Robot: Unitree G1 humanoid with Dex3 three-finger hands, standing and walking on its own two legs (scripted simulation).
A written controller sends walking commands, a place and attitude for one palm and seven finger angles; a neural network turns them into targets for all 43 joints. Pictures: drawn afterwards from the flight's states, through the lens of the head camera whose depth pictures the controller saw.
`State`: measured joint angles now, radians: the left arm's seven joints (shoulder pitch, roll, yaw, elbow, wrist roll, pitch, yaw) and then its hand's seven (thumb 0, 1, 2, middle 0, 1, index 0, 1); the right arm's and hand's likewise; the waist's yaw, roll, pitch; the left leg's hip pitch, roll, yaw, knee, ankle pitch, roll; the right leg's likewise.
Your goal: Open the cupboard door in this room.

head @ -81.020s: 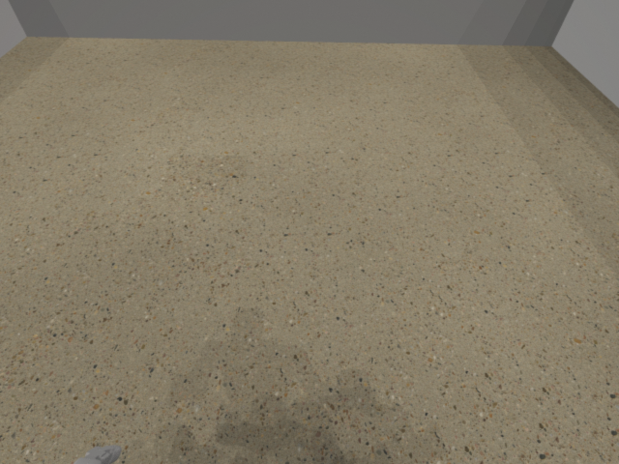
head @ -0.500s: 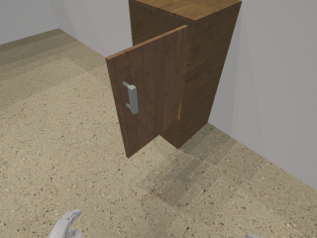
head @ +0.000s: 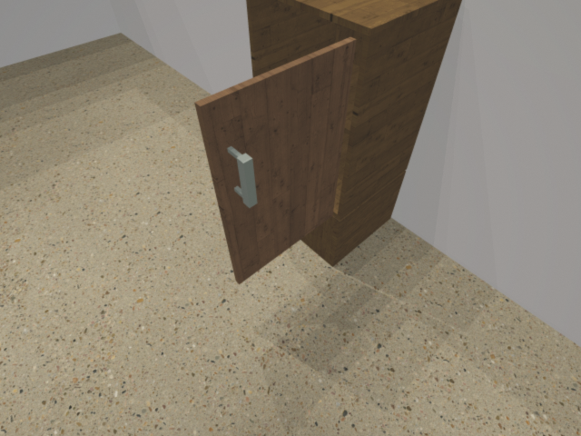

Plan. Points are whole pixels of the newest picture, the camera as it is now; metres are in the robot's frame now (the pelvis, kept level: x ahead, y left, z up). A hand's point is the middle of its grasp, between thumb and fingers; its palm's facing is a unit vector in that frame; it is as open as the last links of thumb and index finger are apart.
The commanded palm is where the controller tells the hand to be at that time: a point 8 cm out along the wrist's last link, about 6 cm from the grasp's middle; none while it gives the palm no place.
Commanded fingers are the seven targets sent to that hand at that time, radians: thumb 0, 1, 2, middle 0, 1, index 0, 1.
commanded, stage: let the arm hang, fingers relaxed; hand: left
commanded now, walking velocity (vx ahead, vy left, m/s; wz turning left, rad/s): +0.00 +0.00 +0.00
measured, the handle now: (241, 177) +0.59 +0.14 -0.02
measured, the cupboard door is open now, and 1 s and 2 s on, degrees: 90 90 90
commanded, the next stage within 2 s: look to check the result in 0.38 s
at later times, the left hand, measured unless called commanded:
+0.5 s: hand out of the picture +0.09 +0.22 -0.16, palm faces -0.03 -0.95 -0.30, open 7.4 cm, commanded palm none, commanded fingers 0.00 0.90 0.90 -0.20 -0.30 -0.20 -0.30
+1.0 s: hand out of the picture +0.06 +0.22 -0.17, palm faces -0.03 -0.96 -0.28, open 7.4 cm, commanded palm none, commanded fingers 0.00 0.90 0.90 -0.20 -0.30 -0.20 -0.30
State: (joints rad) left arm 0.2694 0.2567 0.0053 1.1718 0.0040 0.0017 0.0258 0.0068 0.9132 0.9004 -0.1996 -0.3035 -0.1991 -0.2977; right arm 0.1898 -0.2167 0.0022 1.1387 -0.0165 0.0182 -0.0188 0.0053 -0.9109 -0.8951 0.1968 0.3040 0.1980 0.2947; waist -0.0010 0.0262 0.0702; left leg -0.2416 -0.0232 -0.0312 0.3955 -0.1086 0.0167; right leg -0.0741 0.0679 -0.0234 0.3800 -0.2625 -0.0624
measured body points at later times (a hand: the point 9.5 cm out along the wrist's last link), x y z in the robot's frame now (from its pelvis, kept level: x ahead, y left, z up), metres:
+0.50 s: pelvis +0.02 +0.00 +0.00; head +0.03 -0.01 +0.45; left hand +0.09 +0.27 -0.14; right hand +0.06 -0.28 -0.14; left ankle +0.07 +0.11 -0.74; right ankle -0.03 -0.08 -0.74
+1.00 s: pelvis +0.03 +0.00 +0.00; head +0.05 +0.00 +0.45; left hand +0.07 +0.27 -0.15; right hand +0.08 -0.26 -0.15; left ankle +0.07 +0.11 -0.74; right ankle -0.03 -0.08 -0.74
